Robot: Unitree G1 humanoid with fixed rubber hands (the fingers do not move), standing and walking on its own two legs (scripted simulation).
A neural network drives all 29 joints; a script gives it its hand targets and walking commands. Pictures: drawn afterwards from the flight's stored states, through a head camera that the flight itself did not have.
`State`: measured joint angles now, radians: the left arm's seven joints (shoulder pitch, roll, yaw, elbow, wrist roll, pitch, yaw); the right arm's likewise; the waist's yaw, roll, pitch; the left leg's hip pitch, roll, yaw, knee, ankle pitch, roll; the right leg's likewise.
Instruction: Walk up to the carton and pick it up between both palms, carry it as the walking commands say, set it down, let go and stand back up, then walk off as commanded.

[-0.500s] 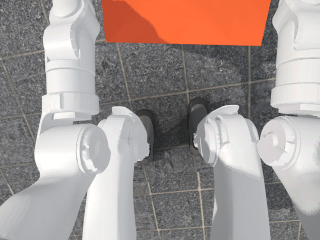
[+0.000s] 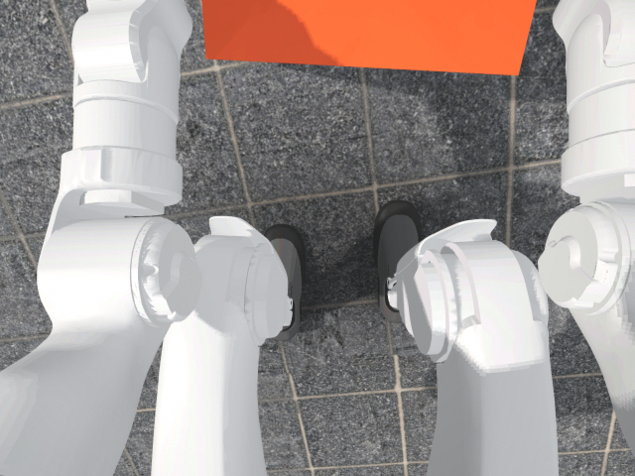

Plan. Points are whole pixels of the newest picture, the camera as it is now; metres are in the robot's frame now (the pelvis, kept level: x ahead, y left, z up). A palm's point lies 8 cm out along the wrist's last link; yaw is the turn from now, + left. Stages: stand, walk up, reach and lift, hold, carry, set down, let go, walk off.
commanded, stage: set down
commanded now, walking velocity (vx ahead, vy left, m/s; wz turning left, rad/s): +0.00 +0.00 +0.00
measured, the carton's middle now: out of the picture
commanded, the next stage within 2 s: none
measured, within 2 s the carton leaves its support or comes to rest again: rests again in 0.50 s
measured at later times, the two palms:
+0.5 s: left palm out of the picture +0.56 +0.14 -0.23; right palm out of the picture +0.54 -0.21 -0.24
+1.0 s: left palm out of the picture +0.56 +0.15 -0.24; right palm out of the picture +0.55 -0.21 -0.25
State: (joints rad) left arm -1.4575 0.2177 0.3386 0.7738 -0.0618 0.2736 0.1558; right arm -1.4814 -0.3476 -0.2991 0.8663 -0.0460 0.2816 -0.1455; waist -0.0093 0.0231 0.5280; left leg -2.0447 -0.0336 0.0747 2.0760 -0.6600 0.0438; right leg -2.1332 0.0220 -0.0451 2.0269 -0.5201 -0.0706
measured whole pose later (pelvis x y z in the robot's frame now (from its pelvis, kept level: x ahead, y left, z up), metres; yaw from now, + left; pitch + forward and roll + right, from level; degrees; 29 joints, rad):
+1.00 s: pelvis +0.01 +0.01 -0.04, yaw +0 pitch +35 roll +1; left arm -1.51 0.28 0.27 0.93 -0.12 0.22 0.12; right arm -1.51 -0.40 -0.29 0.98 0.02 0.22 -0.05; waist -0.01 0.02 0.53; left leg -2.14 -0.05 0.07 2.23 -0.70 0.04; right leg -2.22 0.01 -0.05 2.17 -0.56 -0.05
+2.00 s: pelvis +0.01 +0.01 -0.05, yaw +0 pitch +35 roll +0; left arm -1.54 0.30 0.25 1.01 -0.12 0.17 0.05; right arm -1.52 -0.41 -0.35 1.08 0.02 0.12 -0.01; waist -0.01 0.02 0.53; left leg -2.16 -0.06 0.07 2.26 -0.70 0.04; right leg -2.23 0.00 -0.05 2.20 -0.57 -0.05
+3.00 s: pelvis +0.00 +0.01 -0.05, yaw +1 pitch +32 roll +1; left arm -1.55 0.39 0.19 0.67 -0.20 0.43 0.15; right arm -1.52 -0.48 -0.34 0.75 0.08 0.37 -0.06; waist -0.01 0.02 0.53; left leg -2.13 -0.07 0.07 2.27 -0.70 0.04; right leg -2.20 -0.01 -0.05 2.22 -0.57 -0.06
